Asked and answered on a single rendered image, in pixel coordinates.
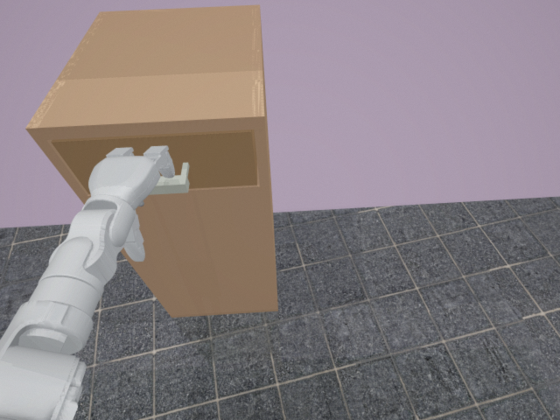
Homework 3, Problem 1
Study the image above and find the drawer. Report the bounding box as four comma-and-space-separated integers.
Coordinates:
51, 129, 257, 194

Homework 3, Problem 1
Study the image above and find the cabinet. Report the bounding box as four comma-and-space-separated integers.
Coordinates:
25, 4, 278, 318

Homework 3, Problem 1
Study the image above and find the handle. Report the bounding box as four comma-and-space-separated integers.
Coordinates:
149, 163, 190, 195

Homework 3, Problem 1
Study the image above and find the robot left forearm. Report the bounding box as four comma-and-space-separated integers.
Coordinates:
0, 194, 135, 360

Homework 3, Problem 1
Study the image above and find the left robot hand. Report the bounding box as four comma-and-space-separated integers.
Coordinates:
88, 145, 175, 262

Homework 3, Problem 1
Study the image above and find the robot left upper arm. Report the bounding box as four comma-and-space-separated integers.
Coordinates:
0, 345, 87, 420

